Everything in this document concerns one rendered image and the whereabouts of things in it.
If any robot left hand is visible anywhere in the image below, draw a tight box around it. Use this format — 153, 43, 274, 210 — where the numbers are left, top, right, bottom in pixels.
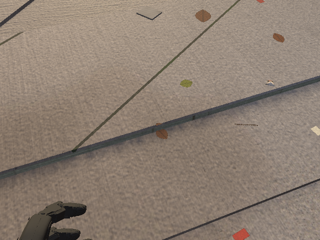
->
17, 201, 92, 240

